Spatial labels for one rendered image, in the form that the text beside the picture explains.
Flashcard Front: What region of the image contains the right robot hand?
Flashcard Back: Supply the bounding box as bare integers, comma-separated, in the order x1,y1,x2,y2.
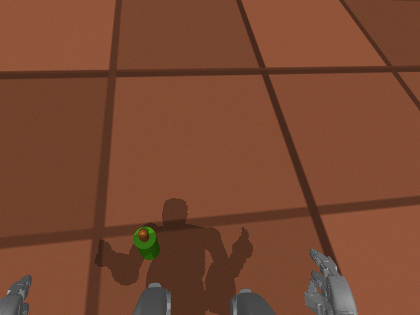
304,249,358,315

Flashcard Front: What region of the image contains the left robot hand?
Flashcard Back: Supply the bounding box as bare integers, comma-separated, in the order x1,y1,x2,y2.
0,275,32,315

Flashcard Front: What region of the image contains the bottle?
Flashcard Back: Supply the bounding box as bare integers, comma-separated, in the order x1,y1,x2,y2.
133,227,160,260

